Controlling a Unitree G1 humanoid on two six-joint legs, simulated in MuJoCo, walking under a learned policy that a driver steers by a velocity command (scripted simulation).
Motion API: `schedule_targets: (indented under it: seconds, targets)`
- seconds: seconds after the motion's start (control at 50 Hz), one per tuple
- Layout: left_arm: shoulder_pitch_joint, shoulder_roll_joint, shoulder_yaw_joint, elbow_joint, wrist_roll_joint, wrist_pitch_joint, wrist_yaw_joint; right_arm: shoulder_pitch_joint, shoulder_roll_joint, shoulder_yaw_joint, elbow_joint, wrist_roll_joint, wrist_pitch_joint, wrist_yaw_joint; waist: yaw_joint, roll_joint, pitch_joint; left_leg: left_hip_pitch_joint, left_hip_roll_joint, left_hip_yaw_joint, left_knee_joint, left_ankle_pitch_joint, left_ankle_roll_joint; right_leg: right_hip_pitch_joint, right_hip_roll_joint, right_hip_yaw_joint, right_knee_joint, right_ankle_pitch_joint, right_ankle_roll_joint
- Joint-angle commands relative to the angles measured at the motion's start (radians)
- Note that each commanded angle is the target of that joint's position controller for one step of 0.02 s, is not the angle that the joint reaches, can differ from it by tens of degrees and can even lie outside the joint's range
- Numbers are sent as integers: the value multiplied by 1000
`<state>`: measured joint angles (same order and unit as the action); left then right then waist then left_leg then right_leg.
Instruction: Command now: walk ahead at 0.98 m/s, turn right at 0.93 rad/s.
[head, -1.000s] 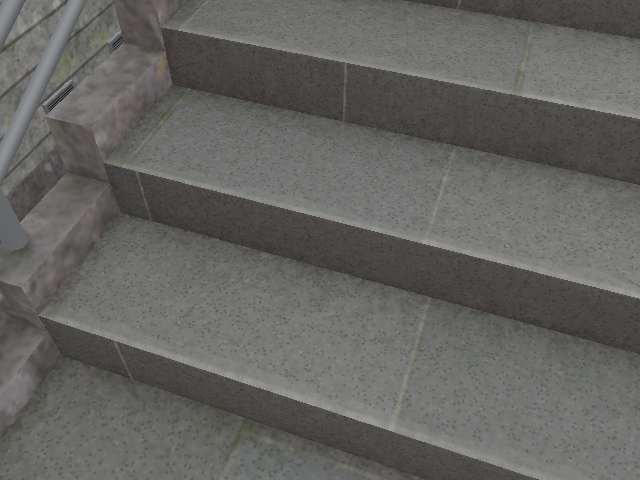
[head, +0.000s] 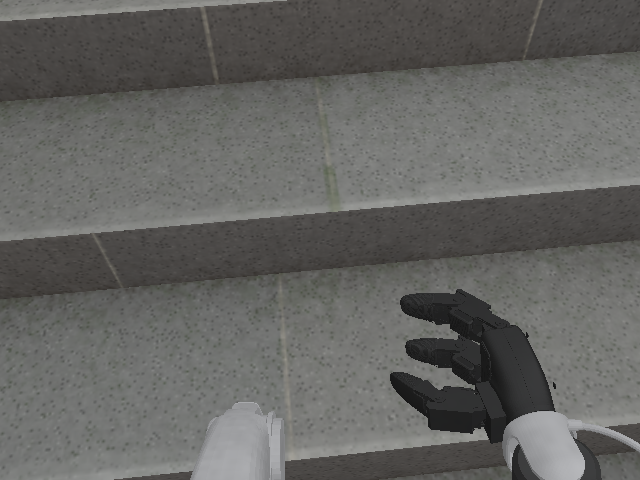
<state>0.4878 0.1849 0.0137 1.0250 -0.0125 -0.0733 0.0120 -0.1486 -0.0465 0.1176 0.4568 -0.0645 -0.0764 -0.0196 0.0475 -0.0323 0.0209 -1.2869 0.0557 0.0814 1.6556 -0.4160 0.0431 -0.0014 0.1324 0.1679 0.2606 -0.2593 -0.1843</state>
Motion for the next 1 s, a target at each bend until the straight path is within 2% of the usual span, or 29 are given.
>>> schedule_targets:
  seconds: [0.02, 0.04, 0.06, 0.08, 0.1, 0.14, 0.18, 0.24, 0.34, 0.38, 0.4, 0.42, 0.44, 0.46, 0.48, 0.5, 0.54, 0.58, 0.6, 0.66, 0.72, 0.78, 0.82, 0.86, 0.9, 0.92, 0.94, 0.96, 1.0]
  targets:
    - [-144, 337, 101, -160, -23, -56, 23, 366, -230, -93, -13, 43, 8, -46, -290, -88, -413, 1215, -85, -64, -435, 56, 23, -376, -210, 159, 228, 1829, -35]
    - [-242, 400, 137, -189, -22, -76, 11, 584, -308, -141, 57, 45, 11, -39, -405, -122, -557, 1248, -105, -75, -621, -23, 31, -171, -239, 173, 489, 1949, -43]
    - [-329, 303, 132, -222, 17, -110, -16, 681, -382, -174, 132, 29, -4, -30, -417, 76, -547, 1361, -31, -218, -796, -134, 63, -254, -122, 128, 877, 1378, -21]
    - [-355, 92, 91, -344, 10, -115, -50, 582, -464, -200, 168, 11, 4, -44, -260, 585, -498, 1396, 282, -912, -1240, 94, 182, -647, 103, 24, 1382, 221, 59]
    - [-241, 73, 73, -373, 64, -111, -56, 373, -337, -190, 120, 17, 6, -31, -119, 339, -458, 1312, 363, -1039, -1283, -113, 233, -768, -6, 51, 1655, 219, 36]
    - [-365, -28, 43, -428, 97, -62, -62, 368, -95, -137, 257, 38, -7, -17, -52, -4, -100, 1055, 319, -753, -1244, -366, 170, -971, -95, -20, 1781, 258, 4]
    - [-418, -134, -9, -482, 76, -15, -51, 504, -72, -147, 427, 12, -32, 6, -22, -34, -8, 1035, 249, -429, -1249, -121, 62, -1155, -118, -26, 1973, 142, -29]
    - [-486, -117, -23, -536, 25, 42, -27, 480, -62, -140, 507, 17, -79, 46, 44, 28, 128, 916, 227, -87, -1404, 152, -7, -1238, -141, 1, 1858, -39, -8]
    - [-721, -88, -37, -627, 39, 50, 20, 659, -207, -151, 588, 40, -102, 40, -2, 40, 109, 1119, 154, 106, -1557, 642, 39, -1360, -97, -172, 1716, -242, -25]
    - [-747, -58, -62, -656, 30, 32, -16, 676, -235, -151, 584, 59, -76, 17, 9, 33, 80, 1082, 108, 186, -1686, 817, 79, -1072, -140, -326, 1277, -238, -20]
    - [-698, -43, -68, -625, 12, 22, -47, 659, -240, -143, 532, 98, -71, 0, 9, -31, -64, 972, 95, 164, -1692, 1178, 130, -605, -110, -444, 1008, -90, -1]
    - [-532, -2, -40, -572, 3, 19, -44, 698, -339, -154, 503, 115, -91, -3, 57, 33, -281, 979, 130, 108, -1473, 1803, 152, -234, 9, -454, 1070, -84, 30]
    - [-320, 36, -8, -563, 1, 32, -32, 654, -517, -211, 462, 85, -115, 8, 165, 223, -402, 1165, 205, 54, -1248, 2023, 163, -179, -7, -358, 928, -148, 34]
    - [-182, 89, 23, -535, 25, 51, -23, 540, -562, -251, 422, 83, -118, 21, 260, 283, -481, 1247, 220, 3, -932, 2018, 131, -119, -18, -240, 725, -192, 24]
    - [-186, 224, 71, -515, 58, 26, -23, 581, -395, -239, 368, 96, -129, 46, 167, 82, -559, 983, 89, -93, -549, 1018, 66, 94, -240, 215, 492, -203, -32]
    - [-87, 288, 106, -458, 72, 22, -8, 520, -301, -228, 294, 102, -124, 81, 176, -158, -637, 700, -133, -181, -17, 311, 45, 194, -458, 694, 168, -134, -81]
    - [-268, 213, 103, -392, 52, -11, -31, 433, -127, -195, 193, 63, -104, 47, 27, 50, -424, 482, -53, -264, 390, 431, 54, -25, -494, 602, 99, -217, -41]
    - [-228, 42, 57, -237, 41, -42, -42, 374, -49, -152, 144, 17, -69, 31, -53, 69, -151, 341, 12, -208, 448, 364, 79, -229, -409, 291, 157, -40, -12]
    - [-189, -24, 42, -176, 58, -49, -46, 385, -39, -143, 147, 26, -47, 37, -71, 57, -100, 279, 10, -216, 453, 309, 105, -224, -359, 169, 157, -1, 10]
    - [-108, -56, 20, -101, 59, -80, -28, 343, -30, -132, 148, 60, 10, 42, -83, 73, -22, 109, -34, -246, 474, 108, 128, -170, -404, 9, 78, 116, 44]
    - [-7, -3, 16, -12, 71, -99, -33, 112, 38, -97, 58, 62, 44, 10, -79, -8, 54, -116, -99, -135, 709, -25, 165, -159, -420, -162, -60, 157, 82]
    - [-23, 24, -4, -3, 41, -87, -25, -68, 21, -62, -46, 66, 63, -3, -137, 35, 131, -38, -68, -73, 322, 4, 177, -303, -352, -327, -232, 203, 149]
    - [-115, 84, -19, -80, 0, -82, 8, 65, -112, -86, 14, 60, 75, 21, -179, 81, 31, 502, -99, 156, -44, 104, 146, -469, -275, -511, -241, 892, 140]
    - [-68, 316, 34, -120, -46, -105, 43, 233, -192, -112, 57, 74, 91, 16, -247, -102, -213, 869, -187, 232, -201, 52, 137, -305, -345, -469, 25, 1843, 73]
    - [-179, 402, 87, -218, -46, -80, 13, 544, -283, -157, 129, 73, 73, 15, -347, -209, -408, 1067, -219, 88, -460, -116, 162, -115, -414, -371, 588, 2023, 52]
    - [-198, 308, 89, -270, -8, -78, -21, 493, -352, -201, 126, 73, 44, 28, -300, -94, -364, 1124, -226, -148, -806, -90, 232, -227, -300, -324, 1022, 1239, 76]
    - [-250, 107, 43, -378, 58, -85, -65, 363, -426, -238, 160, 92, 44, 23, -154, 303, -221, 1221, -82, -653, -1040, 266, 319, -775, -60, -251, 1505, 124, 157]
    - [-236, 75, 28, -484, 106, -105, -73, 319, -415, -230, 135, 82, 63, 15, -95, 176, -351, 1268, 10, -948, -1240, 85, 383, -896, -67, -77, 1791, 170, 140]
    - [-287, 11, -4, -542, 98, -107, -53, 383, -307, -205, 226, 49, 36, 7, -43, 2, -78, 1027, 35, -972, -1360, -75, 345, -1069, -97, -78, 1964, 123, 145]
